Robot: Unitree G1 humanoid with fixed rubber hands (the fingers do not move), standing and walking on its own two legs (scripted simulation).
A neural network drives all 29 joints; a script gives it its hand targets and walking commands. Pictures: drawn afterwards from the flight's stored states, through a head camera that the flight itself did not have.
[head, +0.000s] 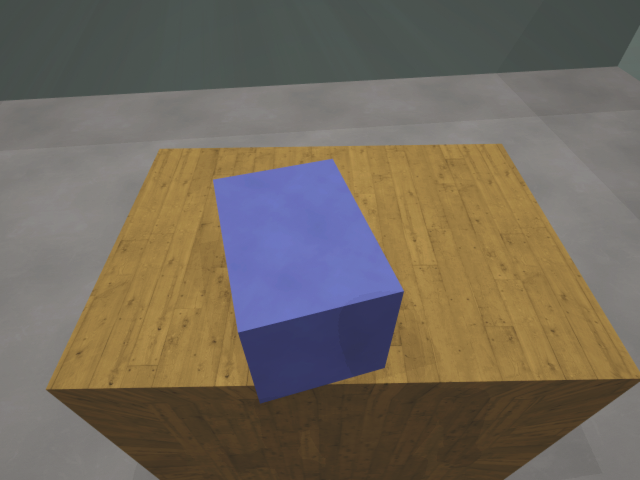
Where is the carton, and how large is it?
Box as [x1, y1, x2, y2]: [213, 159, 403, 403]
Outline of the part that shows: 332,159 213,180 237,329 260,403 382,368 385,364 403,290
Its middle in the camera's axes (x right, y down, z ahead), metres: -0.03 +0.04 +0.56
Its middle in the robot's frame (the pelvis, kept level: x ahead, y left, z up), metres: +0.40 +0.04 +0.04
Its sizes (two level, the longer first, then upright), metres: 0.260 0.181 0.185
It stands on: a pedestal, 0.71 m high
